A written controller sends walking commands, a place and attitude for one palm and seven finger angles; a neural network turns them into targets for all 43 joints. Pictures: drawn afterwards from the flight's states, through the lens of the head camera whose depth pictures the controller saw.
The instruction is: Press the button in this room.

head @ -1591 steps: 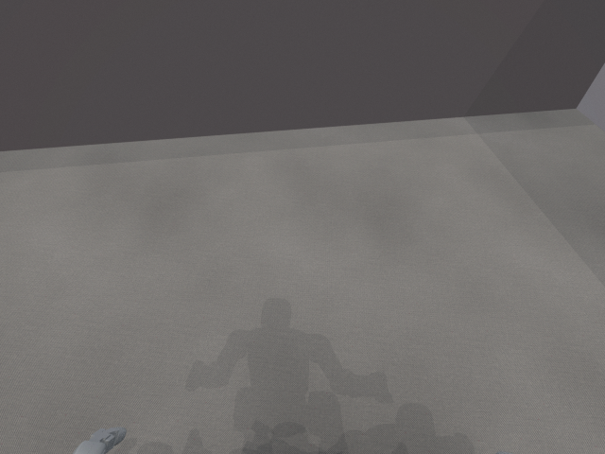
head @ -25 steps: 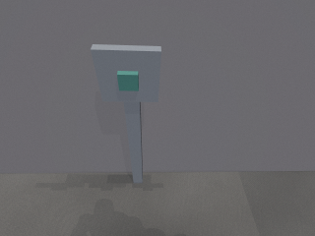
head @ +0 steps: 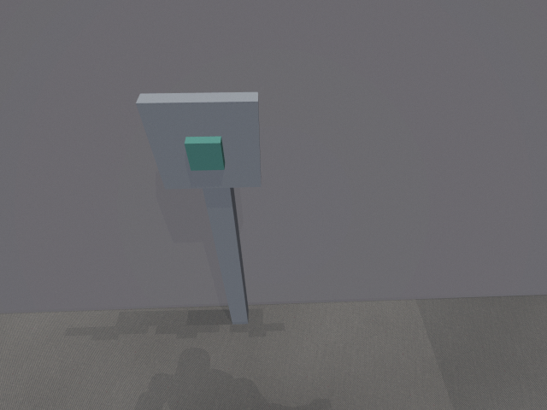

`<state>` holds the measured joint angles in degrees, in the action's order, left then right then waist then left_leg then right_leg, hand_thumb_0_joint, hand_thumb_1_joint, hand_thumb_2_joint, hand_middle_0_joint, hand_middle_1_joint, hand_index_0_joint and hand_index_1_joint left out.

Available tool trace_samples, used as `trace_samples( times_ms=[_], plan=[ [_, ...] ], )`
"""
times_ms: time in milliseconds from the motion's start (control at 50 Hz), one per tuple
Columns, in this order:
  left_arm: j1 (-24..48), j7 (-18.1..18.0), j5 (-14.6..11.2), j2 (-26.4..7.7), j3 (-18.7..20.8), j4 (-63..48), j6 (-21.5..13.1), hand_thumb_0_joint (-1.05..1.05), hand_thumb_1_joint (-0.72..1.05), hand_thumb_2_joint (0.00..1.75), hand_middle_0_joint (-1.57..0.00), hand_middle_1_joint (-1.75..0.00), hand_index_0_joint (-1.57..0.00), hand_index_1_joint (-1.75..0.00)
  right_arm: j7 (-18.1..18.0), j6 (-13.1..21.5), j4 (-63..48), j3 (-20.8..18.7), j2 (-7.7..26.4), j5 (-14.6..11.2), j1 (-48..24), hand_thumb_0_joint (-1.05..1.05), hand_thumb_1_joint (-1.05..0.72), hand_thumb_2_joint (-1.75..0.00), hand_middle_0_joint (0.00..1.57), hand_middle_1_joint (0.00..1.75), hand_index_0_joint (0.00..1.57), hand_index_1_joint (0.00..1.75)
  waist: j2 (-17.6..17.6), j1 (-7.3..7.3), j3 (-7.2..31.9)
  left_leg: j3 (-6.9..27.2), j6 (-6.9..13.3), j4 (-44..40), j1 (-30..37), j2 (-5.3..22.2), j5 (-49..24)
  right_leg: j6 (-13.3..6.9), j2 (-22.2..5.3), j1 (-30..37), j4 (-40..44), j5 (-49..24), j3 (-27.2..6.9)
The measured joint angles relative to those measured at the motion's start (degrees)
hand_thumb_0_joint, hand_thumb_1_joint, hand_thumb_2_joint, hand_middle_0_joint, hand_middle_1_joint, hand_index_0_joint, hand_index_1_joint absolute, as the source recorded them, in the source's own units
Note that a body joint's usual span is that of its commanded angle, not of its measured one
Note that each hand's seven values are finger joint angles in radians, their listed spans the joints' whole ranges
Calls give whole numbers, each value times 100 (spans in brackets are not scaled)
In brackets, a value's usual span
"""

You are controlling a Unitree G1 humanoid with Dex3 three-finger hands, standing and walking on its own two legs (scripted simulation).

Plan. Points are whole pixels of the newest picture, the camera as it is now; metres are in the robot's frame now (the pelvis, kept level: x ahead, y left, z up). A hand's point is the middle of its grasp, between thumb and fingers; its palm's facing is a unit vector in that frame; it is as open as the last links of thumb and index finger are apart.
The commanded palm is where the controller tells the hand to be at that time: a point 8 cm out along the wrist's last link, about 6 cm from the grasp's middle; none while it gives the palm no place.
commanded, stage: look again from close up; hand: left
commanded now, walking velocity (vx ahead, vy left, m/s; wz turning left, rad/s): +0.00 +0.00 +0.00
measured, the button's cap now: (205, 152) +0.52 +0.16 +0.09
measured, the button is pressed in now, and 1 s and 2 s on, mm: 0 0 0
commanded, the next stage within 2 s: raise the hand and make a fist in 0.22 s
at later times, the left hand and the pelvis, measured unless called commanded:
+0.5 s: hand (128, 357) +0.20 +0.22 -0.02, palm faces +0.32 -0.93 -0.16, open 7.0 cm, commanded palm +0.10 +0.26 -0.06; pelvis +0.00 -0.02 -0.02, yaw +2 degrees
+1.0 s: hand (144, 360) +0.19 +0.20 -0.01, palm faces +0.01 -1.00 -0.03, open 3.7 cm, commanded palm +0.14 +0.26 -0.01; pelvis -0.01 -0.01 -0.08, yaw +1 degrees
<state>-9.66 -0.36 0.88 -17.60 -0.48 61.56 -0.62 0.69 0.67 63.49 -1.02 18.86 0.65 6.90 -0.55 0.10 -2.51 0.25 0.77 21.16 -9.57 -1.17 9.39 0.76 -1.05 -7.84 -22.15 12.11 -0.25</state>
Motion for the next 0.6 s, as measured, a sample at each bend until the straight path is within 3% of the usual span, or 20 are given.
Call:
trace_samples(
  times_ms=[340,360,380,420,480,540,600],
  plan=[
    [16,-45,-20,-5,-8,44,-39,0,91,89,-20,-30,-21,-30,-32,-30,61,78,8,-13,17,0,-90,-90,20,30,21,30,-29,21,-11,62,-140,41,-3,181,69,-125,180,92,157,-28,60],
    [-221,-15,-170,74,352,-699,158,1,91,89,-20,-30,-21,-30,-89,15,-223,28,-32,-55,171,0,-90,-90,20,30,21,30,-23,13,-13,63,-138,142,-65,178,121,-127,178,25,51,13,63],
    [-506,-5,-288,153,655,-1609,64,1,91,89,-21,-30,-21,-31,-196,206,-551,-14,-94,-82,385,0,-90,-90,20,30,21,30,17,-53,-24,44,-128,188,-76,151,154,-137,151,-49,-115,93,47],
    [-898,-127,-581,271,884,-2991,-434,1,91,89,-22,-32,-23,-32,-350,637,-984,-54,-190,-144,670,0,-90,-90,20,30,21,30,7,-78,64,82,-123,375,-188,101,241,-149,103,-179,-402,272,89],
    [-1024,-32,-1005,461,1131,-4149,-1159,1,91,89,-25,-36,-26,-36,-381,992,-1571,-155,-348,-172,749,1,-90,-90,20,30,20,30,-105,30,298,174,-122,941,-675,46,469,-134,52,-613,-946,540,186],
    [-1026,515,-1373,517,1374,-4421,-2256,1,91,89,-30,-41,-31,-42,-300,1228,-2005,-166,-563,-141,523,1,-90,-90,20,30,21,30,-81,81,613,126,-145,1763,-1560,54,792,-149,58,-1546,-1833,882,140],
    [-1164,1378,-1720,532,1477,-4452,-3223,0,91,89,-37,-48,-37,-49,-165,1444,-2399,-144,-713,-137,299,1,-90,-90,20,30,21,30,59,23,797,76,-198,2709,-2517,103,1177,-187,108,-2536,-2806,1246,90]
  ],
)
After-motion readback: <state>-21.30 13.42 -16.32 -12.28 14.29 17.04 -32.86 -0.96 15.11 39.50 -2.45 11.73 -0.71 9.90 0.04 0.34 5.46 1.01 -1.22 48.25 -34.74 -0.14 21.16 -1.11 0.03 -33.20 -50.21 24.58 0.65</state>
